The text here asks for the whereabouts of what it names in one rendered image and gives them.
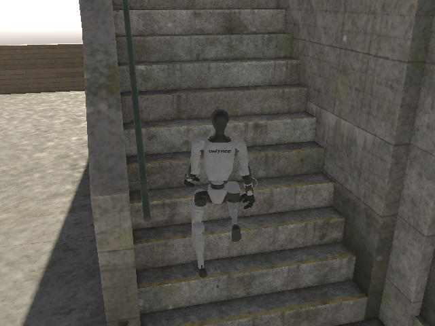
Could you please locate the humanoid robot torso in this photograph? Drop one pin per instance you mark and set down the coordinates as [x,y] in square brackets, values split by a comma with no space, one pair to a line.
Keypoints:
[218,165]

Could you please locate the robot right forearm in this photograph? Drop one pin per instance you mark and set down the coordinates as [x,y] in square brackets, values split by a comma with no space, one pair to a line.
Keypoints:
[247,181]

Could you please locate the left robot upper arm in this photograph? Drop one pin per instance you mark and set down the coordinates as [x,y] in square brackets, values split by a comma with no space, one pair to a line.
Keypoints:
[197,145]

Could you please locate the robot left forearm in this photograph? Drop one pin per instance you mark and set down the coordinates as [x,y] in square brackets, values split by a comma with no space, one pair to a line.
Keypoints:
[189,176]

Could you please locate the left robot hand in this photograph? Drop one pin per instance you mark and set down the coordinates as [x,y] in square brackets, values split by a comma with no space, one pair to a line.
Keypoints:
[188,183]

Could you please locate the right robot upper arm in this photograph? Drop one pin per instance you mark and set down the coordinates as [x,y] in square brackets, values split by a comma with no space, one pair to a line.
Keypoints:
[243,156]

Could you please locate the right robot hand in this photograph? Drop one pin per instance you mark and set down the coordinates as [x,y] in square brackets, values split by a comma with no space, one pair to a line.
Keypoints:
[246,199]

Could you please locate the robot right shin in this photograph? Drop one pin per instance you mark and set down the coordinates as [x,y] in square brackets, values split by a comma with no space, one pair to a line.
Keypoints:
[233,210]

